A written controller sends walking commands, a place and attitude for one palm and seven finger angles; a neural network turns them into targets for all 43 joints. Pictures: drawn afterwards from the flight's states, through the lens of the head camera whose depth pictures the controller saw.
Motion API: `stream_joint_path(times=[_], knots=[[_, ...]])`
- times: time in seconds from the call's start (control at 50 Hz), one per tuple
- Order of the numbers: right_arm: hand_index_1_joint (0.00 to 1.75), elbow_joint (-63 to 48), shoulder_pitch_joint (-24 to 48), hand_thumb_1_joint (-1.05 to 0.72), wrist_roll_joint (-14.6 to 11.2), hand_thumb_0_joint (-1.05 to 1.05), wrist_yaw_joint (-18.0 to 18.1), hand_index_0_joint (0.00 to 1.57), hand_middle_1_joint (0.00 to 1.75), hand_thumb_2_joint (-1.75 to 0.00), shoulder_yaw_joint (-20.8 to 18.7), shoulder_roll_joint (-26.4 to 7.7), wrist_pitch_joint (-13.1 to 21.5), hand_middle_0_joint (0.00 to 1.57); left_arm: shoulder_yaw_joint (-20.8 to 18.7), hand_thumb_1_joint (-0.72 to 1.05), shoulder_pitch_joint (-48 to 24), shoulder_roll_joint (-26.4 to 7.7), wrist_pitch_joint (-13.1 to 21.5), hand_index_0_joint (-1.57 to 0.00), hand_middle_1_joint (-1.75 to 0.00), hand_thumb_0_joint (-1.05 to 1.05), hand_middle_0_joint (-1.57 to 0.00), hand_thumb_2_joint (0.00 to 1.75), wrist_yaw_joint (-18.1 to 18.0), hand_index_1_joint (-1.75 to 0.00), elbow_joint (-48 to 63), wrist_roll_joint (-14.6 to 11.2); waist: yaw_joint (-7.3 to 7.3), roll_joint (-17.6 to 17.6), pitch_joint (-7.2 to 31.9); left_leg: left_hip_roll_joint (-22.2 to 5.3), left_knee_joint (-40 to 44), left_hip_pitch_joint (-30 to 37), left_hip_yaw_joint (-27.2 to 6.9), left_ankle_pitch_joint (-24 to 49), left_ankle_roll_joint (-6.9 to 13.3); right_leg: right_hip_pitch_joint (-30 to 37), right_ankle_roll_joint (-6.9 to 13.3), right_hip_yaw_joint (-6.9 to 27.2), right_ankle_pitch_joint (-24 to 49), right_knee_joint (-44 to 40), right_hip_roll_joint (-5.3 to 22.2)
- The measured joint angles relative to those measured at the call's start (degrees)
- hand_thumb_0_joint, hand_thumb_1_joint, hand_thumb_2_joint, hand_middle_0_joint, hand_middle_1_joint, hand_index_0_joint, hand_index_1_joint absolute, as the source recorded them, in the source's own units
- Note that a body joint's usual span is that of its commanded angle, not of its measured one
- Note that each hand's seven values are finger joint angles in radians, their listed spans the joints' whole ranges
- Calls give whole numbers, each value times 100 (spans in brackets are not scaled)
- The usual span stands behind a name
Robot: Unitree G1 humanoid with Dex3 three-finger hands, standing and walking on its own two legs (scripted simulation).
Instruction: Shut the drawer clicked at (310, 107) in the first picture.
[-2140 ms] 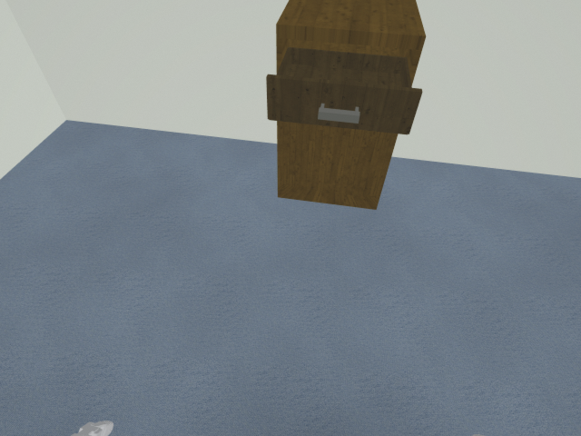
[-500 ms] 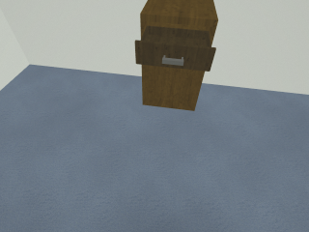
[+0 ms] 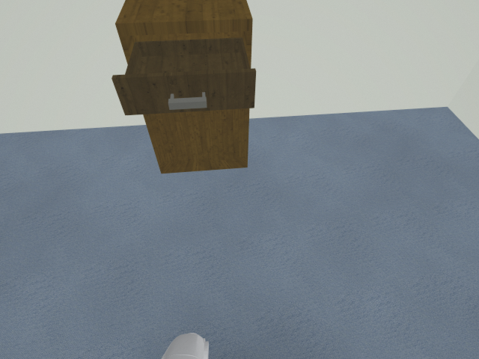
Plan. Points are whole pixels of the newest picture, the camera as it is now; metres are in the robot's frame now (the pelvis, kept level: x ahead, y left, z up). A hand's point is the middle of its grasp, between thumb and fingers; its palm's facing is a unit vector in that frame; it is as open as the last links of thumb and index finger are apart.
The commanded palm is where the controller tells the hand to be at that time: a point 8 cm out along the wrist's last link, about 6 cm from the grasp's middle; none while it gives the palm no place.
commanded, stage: walk to a spot facing it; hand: left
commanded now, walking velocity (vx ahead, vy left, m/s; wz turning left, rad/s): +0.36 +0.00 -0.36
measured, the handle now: (187, 99) +0.86 +0.25 -0.07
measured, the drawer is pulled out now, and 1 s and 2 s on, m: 0.29 0.29 0.29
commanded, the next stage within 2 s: none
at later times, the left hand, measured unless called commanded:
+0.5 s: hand (131, 281) +0.29 +0.28 -0.18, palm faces -0.19 -0.96 -0.20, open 7.4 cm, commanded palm none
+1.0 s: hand (208, 218) +0.46 +0.13 -0.16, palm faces -0.53 -0.82 -0.23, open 7.4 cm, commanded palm none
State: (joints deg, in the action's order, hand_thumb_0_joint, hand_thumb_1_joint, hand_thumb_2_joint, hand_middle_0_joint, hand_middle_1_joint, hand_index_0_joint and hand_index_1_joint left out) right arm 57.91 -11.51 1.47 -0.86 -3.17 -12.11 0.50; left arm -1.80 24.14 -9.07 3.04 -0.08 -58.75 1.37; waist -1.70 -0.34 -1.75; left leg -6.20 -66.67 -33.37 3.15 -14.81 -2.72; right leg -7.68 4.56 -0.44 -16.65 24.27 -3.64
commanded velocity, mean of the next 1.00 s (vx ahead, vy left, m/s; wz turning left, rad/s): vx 0.10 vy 0.00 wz -0.56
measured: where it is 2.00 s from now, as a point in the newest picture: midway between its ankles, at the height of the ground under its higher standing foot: (226, 352)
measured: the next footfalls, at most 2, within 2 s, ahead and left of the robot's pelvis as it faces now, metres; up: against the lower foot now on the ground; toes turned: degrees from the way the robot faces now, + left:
left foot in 0.28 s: +0.29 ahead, +0.15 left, +0.00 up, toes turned -3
right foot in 0.86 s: +0.28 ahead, -0.07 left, +0.00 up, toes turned -37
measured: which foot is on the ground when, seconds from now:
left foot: up 0.00-0.26, down 0.28-0.86, up 0.88-1.00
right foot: down 0.00-0.28, up 0.30-0.84, down 0.86-1.00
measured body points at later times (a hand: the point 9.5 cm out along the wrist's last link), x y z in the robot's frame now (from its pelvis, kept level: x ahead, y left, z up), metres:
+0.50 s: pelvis +0.20 +0.09 +0.00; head +0.22 +0.12 +0.44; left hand +0.30 +0.33 -0.16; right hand +0.21 -0.16 -0.13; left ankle +0.25 +0.15 -0.74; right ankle +0.16 -0.05 -0.63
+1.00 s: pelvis +0.25 +0.04 -0.02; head +0.27 +0.02 +0.43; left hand +0.49 +0.17 -0.14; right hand +0.12 -0.15 -0.18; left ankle +0.29 +0.18 -0.66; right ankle +0.25 -0.05 -0.74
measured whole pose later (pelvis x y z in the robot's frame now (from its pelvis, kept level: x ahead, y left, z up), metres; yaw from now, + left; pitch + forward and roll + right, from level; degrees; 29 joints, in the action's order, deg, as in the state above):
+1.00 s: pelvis +0.25 +0.04 -0.02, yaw -33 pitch -2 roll +0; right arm 56.2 -17.2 0.8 0.4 -2.6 -10.3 -3.4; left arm -2.7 7.0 -9.9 -1.4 -0.6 -50.4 0.6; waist 2.4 -1.5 -5.4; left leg -8.8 -67.9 -25.0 6.3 -27.6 -3.9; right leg -18.8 3.9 -5.1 -14.9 35.1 -1.2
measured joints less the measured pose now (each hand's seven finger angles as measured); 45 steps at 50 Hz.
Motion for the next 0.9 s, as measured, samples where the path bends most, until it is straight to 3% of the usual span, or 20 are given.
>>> stream_joint_path(times=[0.12, 0.24, 0.28, 0.32, 0.36, 0.4, 0.44, 0.52, 0.58, 0.72, 0.82, 0.86, 0.88, 0.9], knots=[[30, -353, 453, -91, -14, 1, -58, 20, 30, -90, -11, 89, 26, 20, 24, 90, 175, 112, 59, -20, -30, 0, -21, 89, -37, -30, -106, 22, -69, -40, 50, -69, 799, -476, -128, 492, -60, 536, -106, 369, -58, -524, -37], [30, -534, 746, -91, -53, 1, -83, 20, 30, -90, 75, 229, 90, 20, -33, 90, 253, 12, 38, -20, -30, 0, -21, 89, -105, -30, -99, 51, -276, 65, 2, 173, 2434, 130, 31, 291, 104, 1025, -326, 699, -572, -475, 111], [30, -632, 757, -91, -38, 1, -53, 20, 30, -90, 149, 267, 222, 20, -84, 90, 354, -33, 11, -20, -30, 0, -21, 89, -102, -30, -112, 26, -295, 93, 24, 274, 3153, 701, 100, 424, 232, 890, -358, 838, -983, 240, 119], [30, -684, 768, -91, -2, 0, 4, 21, 30, -90, 189, 352, 355, 20, -165, 90, 251, -125, -90, -20, -30, 0, -21, 89, -61, -30, -188, -32, -233, 191, -40, 249, 2816, 769, 298, 262, 480, 136, -291, 736, -1208, 2237, 114], [30, -689, 632, -91, -10, 0, 32, 21, 30, -90, 234, 435, 392, 20, -241, 90, 30, -267, -182, -20, -30, 0, -20, 89, -32, -30, -199, -25, -197, 324, -118, 225, 2742, 1033, 538, -12, 569, -667, -257, 501, -1033, 3958, 196], [30, -601, 394, -91, -24, 0, 88, 21, 30, -90, 246, 479, 406, 20, -311, 90, -238, -400, -247, -20, -29, 0, -20, 89, 17, -30, -104, 11, -161, 383, -141, 212, 3005, 1373, 707, -36, 541, -1358, -309, 188, -624, 4799, 350], [30, -451, 127, -91, -37, 0, 140, 21, 30, -90, 237, 486, 394, 20, -360, 91, -511, -491, -315, -20, -29, 0, -20, 89, 59, -30, 75, 32, -140, 386, -145, 217, 3331, 1680, 848, 3, 575, -1908, -393, -31, -291, 5003, 503], [30, -239, -281, -94, -82, -2, 257, 21, 30, -90, 87, 285, 350, 20, -419, 91, -937, -544, -439, -19, -29, 0, -20, 89, 96, -30, 426, 45, -31, 367, -100, 263, 3818, 2103, 1147, 37, 661, -2665, -540, -142, 179, 4774, 710], [30, -111, -542, -94, -69, -1, 259, 21, 30, -90, 77, 167, 275, 20, -419, 91, -1225, -528, -529, -19, -29, 0, -20, 90, 115, -30, 570, 59, 69, 350, -113, 285, 3990, 2311, 1323, -12, 676, -2877, -630, -159, 472, 4383, 807], [30, 8, -923, -92, -16, 0, 214, 20, 30, -90, 99, 146, 111, 20, -281, 91, -1658, -346, -683, -19, -29, 0, -20, 90, 158, -30, 648, 45, 328, 254, -241, 180, 3882, 2593, 1750, -353, 598, -2406, -668, -366, 359, 2927, 861], [30, -9, -1010, -91, 24, 0, 169, 20, 30, -90, 87, 200, 13, 20, -171, 91, -1818, -185, -684, -19, -29, 0, -20, 90, 157, -30, 693, 31, 501, 133, -334, -51, 3382, 2599, 2131, -785, 430, -1714, -534, -566, -166, 1962, 733], [30, -36, -1075, -91, 5, 0, 138, 20, 30, -90, 81, 211, -21, 20, -125, 91, -1844, -147, -597, -19, -29, 0, -20, 89, 159, -30, 758, 29, 523, 35, -339, -257, 2909, 2472, 2213, -1049, 318, -1323, -371, -650, 49, 1395, 611], [30, -36, -1056, -91, -24, 0, 112, 20, 30, -90, 75, 204, -64, 20, -107, 90, -1875, -122, -512, -19, -29, 0, -20, 89, 140, -30, 780, 36, 517, -68, -381, -447, 2431, 2275, 2086, -1142, 247, -1313, -189, -676, 102, 1380, 495], [30, -41, -1001, -91, -47, 0, 102, 20, 30, -90, 77, 210, -134, 20, -85, 90, -1895, -115, -441, -20, -29, 0, -20, 89, 116, -30, 812, 9, 520, -107, -426, -488, 1745, 1964, 1726, -1421, 130, -1355, -92, -671, 44, 1489, 438]])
